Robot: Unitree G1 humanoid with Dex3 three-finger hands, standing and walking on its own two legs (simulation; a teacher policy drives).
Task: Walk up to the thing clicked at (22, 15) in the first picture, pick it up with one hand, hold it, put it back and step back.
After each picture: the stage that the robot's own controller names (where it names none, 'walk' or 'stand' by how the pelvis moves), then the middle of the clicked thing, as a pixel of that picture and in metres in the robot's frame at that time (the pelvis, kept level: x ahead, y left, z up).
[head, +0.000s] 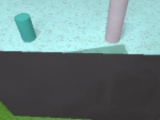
stand; (25, 28) +0.63 +0.27 +0.06
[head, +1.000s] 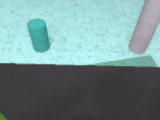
walk; (39, 36) +0.52 +0.18 +0.08
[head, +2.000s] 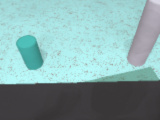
stand; (30, 53) +0.44 +0.21 +0.07
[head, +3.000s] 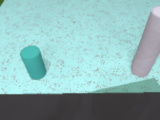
stand; (34, 63) +0.42 +0.20 +0.06
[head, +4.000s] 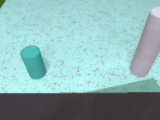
stand; (34, 63) +0.42 +0.20 +0.06
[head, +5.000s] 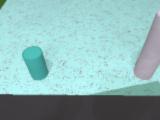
stand; (36, 64) +0.41 +0.19 +0.06
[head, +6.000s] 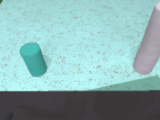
rise first; (34, 60) +0.42 +0.20 +0.06
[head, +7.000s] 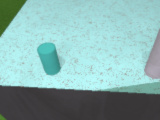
go down; (49, 59) +0.43 +0.18 +0.06
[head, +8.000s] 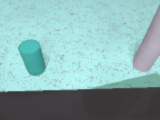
go down; (33, 58) +0.43 +0.17 +0.07
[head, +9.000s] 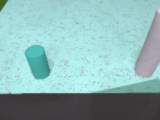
approach; (38, 63) +0.43 +0.17 +0.07
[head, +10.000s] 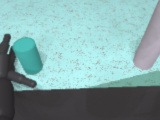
close; (29, 57) +0.42 +0.18 +0.09
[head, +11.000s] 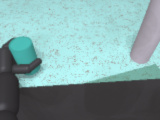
lift; (26, 56) +0.41 +0.18 +0.10
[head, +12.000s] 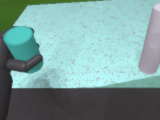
lift; (26, 51) +0.32 +0.17 +0.24
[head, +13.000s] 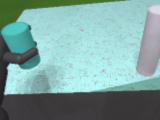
hold; (23, 46) +0.35 +0.17 +0.24
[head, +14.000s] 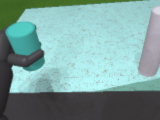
hold; (27, 47) +0.33 +0.16 +0.25
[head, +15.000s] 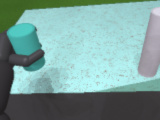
crouch; (28, 48) +0.33 +0.16 +0.24
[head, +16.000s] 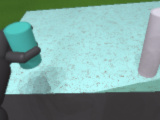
crouch; (24, 46) +0.34 +0.18 +0.25
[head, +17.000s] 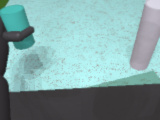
lower; (18, 28) +0.44 +0.19 +0.23
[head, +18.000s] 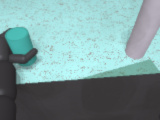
lower; (22, 47) +0.45 +0.18 +0.10
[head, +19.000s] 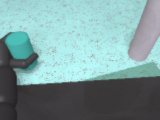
lower; (23, 52) +0.43 +0.19 +0.10
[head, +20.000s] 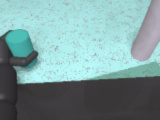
lower; (23, 49) +0.44 +0.19 +0.10
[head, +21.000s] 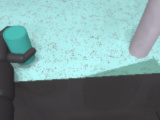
lower; (20, 46) +0.45 +0.19 +0.10
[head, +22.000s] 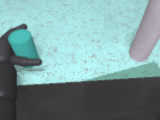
open; (25, 49) +0.44 +0.18 +0.10
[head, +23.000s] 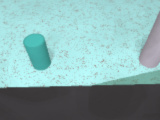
sink last; (38, 52) +0.43 +0.17 +0.09
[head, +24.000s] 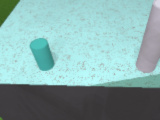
stand; (42, 55) +0.45 +0.20 +0.07
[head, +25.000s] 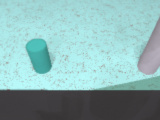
stand; (39, 57) +0.42 +0.17 +0.07
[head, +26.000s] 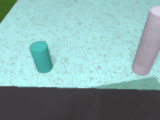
stand; (41, 57) +0.46 +0.19 +0.06
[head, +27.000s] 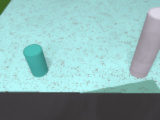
stand; (36, 61) +0.44 +0.19 +0.06
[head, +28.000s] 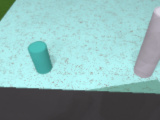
stand; (41, 58) +0.45 +0.18 +0.06
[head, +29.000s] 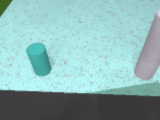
stand; (39, 60) +0.43 +0.18 +0.06
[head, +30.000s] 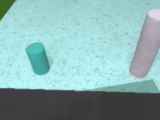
stand; (38, 59) +0.45 +0.19 +0.06
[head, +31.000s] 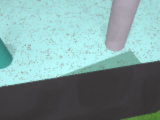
walk; out of the picture +0.44 +0.24 +0.11
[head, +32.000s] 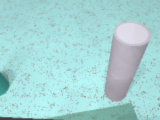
stand; out of the picture +0.33 +0.31 +0.07
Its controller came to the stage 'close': yes
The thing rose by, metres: 0.22
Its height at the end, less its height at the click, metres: +0.00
